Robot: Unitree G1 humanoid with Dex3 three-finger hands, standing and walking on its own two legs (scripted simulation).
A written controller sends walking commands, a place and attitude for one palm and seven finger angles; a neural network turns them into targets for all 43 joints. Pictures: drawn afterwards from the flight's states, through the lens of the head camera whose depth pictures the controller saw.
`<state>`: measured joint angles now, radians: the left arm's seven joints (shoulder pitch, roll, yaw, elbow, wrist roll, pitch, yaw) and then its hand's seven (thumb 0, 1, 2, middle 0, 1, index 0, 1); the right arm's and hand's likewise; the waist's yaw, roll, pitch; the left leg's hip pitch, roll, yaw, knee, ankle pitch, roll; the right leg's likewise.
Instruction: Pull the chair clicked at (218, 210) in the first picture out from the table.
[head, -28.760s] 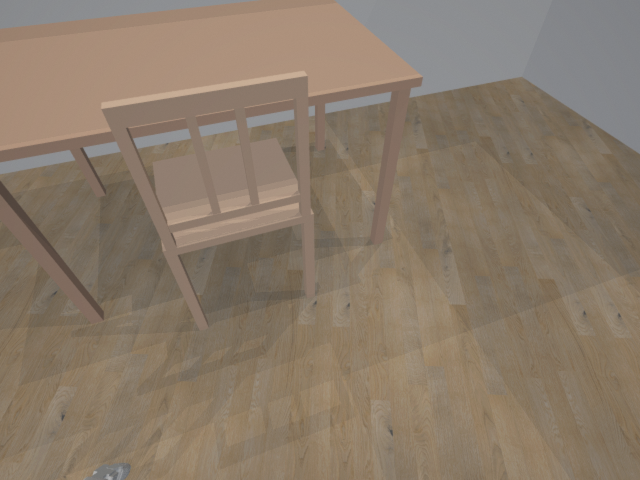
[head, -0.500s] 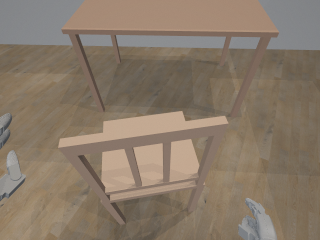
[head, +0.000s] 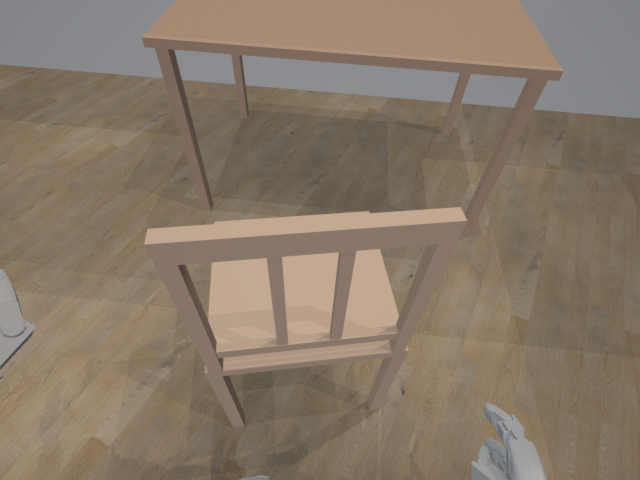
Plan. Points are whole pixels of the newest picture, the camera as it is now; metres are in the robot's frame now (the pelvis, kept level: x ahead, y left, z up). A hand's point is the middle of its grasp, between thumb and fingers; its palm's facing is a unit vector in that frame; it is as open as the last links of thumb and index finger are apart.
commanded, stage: step back with the hand held close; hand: left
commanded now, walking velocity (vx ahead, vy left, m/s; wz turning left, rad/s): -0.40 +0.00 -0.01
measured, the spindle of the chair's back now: (278, 303) +0.40 +0.09 -0.09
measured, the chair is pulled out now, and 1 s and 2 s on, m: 0.65 0.65 0.65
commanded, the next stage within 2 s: stop stepping back and stand still in 0.78 s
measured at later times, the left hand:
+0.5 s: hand (30, 346) +0.19 +0.25 +0.18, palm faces +0.42 -0.76 -0.50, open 7.4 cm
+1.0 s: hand out of the picture +0.07 +0.19 +0.17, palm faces +0.36 -0.80 -0.49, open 7.4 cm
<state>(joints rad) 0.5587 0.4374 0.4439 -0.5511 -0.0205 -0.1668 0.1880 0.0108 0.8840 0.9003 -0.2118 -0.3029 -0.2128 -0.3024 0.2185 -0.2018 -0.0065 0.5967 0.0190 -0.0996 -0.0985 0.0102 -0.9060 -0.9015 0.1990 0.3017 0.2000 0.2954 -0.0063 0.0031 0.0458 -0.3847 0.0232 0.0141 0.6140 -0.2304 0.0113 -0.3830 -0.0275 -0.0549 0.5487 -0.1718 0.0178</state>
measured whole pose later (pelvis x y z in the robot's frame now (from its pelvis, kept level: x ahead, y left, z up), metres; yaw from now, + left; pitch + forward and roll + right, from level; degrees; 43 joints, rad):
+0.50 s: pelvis -0.02 -0.02 +0.00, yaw -1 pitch +4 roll -1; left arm 0.57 0.45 0.49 -0.60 -0.03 -0.22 0.17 0.01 0.88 0.90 -0.21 -0.30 -0.21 -0.30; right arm 0.16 -0.16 -0.03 0.66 -0.01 -0.15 -0.06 0.01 -0.91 -0.90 0.20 0.30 0.20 0.30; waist 0.01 -0.04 0.01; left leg -0.40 0.06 -0.01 0.61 -0.27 -0.02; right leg -0.33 -0.02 -0.03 0.66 -0.32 -0.01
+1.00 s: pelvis -0.14 -0.05 +0.00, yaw -2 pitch +0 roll +0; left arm 0.61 0.44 0.44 -0.59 -0.05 -0.19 0.15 0.01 0.88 0.90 -0.21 -0.30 -0.21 -0.30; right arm 0.18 -0.17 -0.03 0.63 0.01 -0.12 -0.07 0.01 -0.91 -0.90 0.20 0.30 0.20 0.29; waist 0.00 -0.05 0.05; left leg -0.36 0.05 0.01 0.55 -0.19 -0.03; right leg -0.37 -0.01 -0.03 0.73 -0.43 0.03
